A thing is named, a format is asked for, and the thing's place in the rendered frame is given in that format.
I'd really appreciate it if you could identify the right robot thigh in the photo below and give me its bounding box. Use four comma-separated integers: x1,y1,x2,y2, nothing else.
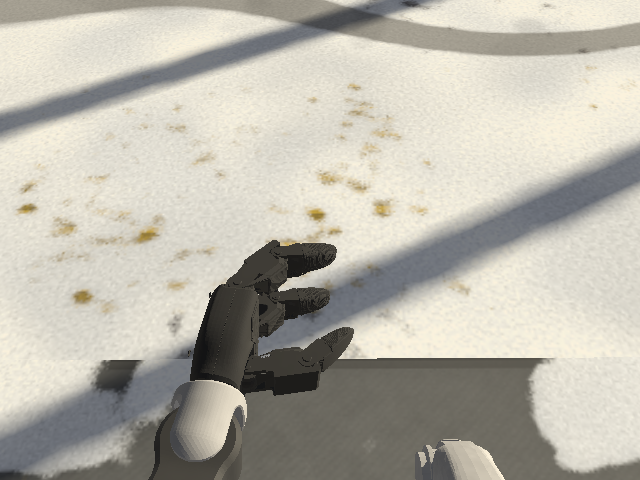
415,441,505,480

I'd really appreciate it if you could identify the robot left hand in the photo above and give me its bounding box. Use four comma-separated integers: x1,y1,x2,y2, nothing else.
188,240,354,397

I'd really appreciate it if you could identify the left robot forearm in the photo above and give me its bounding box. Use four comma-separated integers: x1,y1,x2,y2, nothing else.
148,380,247,480

